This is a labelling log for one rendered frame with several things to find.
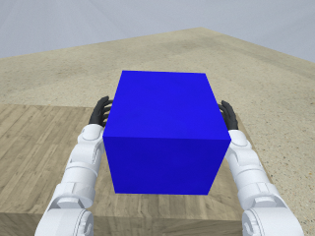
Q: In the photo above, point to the robot right forearm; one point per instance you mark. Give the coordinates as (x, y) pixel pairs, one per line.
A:
(253, 185)

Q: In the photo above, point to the right robot hand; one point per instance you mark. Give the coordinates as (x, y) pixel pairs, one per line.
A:
(228, 116)

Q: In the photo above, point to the robot left upper arm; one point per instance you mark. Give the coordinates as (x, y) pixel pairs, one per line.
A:
(67, 222)

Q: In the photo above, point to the pedestal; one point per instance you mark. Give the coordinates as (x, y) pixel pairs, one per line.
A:
(36, 142)

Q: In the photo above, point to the robot right upper arm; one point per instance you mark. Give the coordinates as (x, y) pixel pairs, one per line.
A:
(269, 221)

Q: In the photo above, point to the left robot hand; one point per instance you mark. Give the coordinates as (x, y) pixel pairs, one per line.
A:
(98, 115)

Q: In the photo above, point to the carton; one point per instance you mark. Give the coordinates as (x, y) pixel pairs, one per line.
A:
(164, 134)

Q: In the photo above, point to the robot left forearm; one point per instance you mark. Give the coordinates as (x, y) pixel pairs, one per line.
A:
(77, 187)

